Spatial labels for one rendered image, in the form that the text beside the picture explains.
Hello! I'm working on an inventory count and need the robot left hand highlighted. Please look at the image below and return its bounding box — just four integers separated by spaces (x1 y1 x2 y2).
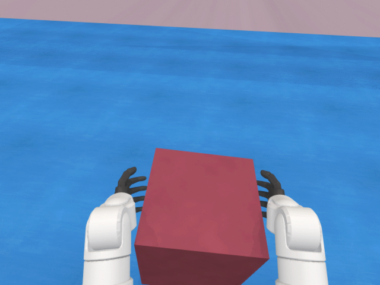
115 167 147 213

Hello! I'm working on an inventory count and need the robot right hand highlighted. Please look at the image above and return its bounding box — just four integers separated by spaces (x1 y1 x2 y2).
256 170 285 218

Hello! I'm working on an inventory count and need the right robot forearm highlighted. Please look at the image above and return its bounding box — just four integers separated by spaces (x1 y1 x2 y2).
267 195 328 285

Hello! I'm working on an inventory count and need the carton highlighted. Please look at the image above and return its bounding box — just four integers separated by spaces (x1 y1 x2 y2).
134 148 270 285

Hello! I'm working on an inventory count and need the left robot forearm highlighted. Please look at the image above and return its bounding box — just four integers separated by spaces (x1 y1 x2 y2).
82 192 137 285

